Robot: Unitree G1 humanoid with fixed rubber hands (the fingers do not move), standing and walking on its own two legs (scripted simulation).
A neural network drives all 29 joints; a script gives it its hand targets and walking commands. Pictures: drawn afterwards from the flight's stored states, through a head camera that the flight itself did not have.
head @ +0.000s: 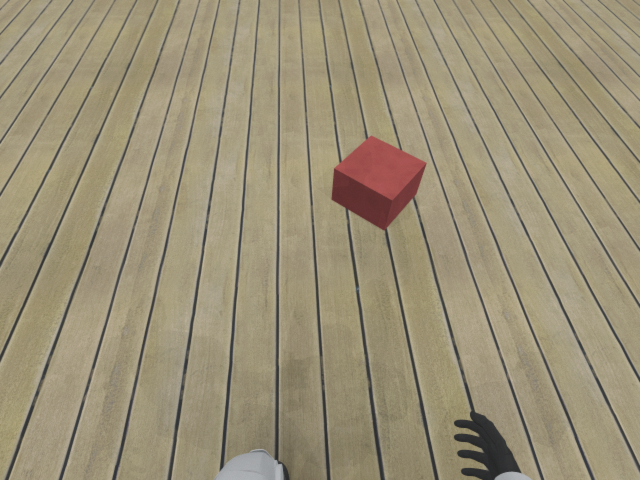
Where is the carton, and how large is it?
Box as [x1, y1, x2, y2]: [332, 135, 426, 229]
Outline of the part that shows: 371,135 334,168 332,199 375,225 384,229 416,193 426,163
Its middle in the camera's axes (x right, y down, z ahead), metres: +0.24 -0.24 +1.60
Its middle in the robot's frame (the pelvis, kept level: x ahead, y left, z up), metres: +1.26 -0.13 -0.66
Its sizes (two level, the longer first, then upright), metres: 0.267 0.264 0.180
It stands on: the floor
